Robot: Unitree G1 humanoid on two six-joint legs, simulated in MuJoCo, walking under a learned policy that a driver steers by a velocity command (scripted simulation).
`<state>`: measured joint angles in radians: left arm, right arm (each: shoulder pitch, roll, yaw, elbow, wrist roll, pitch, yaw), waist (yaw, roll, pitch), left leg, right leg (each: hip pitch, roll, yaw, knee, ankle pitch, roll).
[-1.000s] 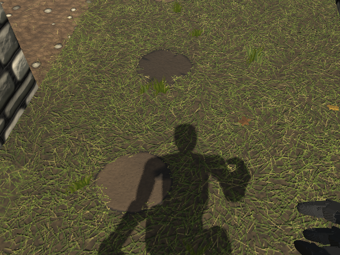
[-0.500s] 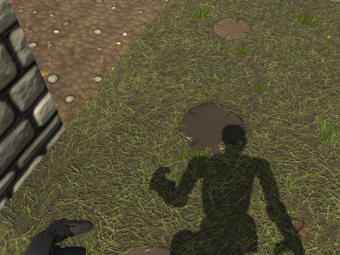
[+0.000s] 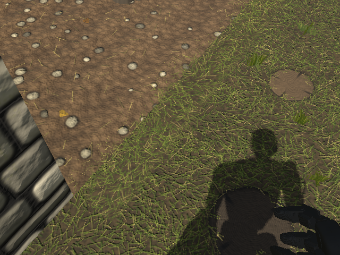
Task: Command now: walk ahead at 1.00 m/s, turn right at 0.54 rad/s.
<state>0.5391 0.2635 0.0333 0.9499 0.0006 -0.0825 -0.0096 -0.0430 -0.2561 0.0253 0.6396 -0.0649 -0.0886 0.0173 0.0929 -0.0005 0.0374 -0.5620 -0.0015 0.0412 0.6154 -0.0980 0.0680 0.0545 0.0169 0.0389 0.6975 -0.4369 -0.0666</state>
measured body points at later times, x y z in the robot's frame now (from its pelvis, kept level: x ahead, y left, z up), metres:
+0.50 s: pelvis +0.47 -0.08 -0.01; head +0.49 -0.09 +0.44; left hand +0.69 +0.13 -0.13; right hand +0.44 -0.35 -0.13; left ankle +0.31 +0.12 -0.56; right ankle +0.54 -0.12 -0.71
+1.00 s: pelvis +0.91 -0.25 +0.03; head +0.93 -0.26 +0.48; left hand +1.22 -0.15 -0.07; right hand +0.72 -0.48 -0.09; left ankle +0.99 -0.17 -0.71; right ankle +0.78 -0.28 -0.62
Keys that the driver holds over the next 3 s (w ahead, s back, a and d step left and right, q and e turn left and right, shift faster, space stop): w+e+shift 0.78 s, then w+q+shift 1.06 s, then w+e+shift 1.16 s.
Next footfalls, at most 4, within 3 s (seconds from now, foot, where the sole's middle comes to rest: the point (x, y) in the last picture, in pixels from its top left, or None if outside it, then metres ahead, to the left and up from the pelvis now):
0.42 right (226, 223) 0.57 -0.14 -0.75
0.84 left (237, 132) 1.02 -0.20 -0.75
1.22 right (318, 123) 1.12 -0.59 -0.75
1.64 left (300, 58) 1.59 -0.58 -0.75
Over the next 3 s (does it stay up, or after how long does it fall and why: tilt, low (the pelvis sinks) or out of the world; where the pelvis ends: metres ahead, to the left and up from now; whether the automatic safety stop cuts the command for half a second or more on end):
stays up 2.63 -0.91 -0.02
